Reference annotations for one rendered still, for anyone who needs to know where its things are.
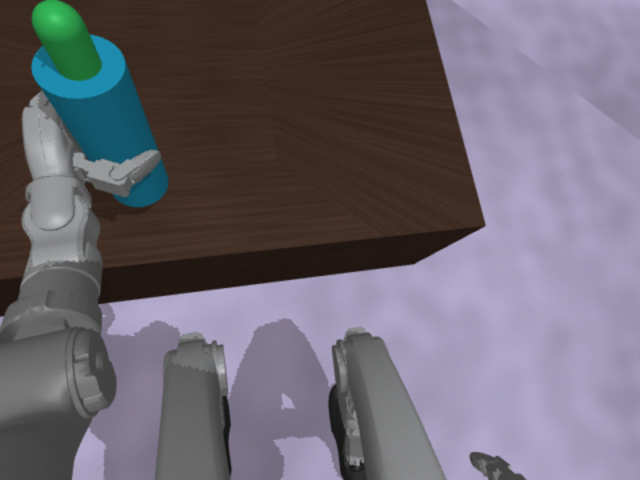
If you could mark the bottle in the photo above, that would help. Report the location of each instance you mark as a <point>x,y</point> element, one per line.
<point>87,81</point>

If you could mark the right robot hand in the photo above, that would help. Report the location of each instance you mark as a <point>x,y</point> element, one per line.
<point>493,468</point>

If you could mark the left robot hand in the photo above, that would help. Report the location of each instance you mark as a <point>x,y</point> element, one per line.
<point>51,150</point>

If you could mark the right robot foot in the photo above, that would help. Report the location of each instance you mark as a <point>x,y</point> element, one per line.
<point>348,472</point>

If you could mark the left robot arm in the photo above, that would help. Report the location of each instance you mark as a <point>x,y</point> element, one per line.
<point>55,373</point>

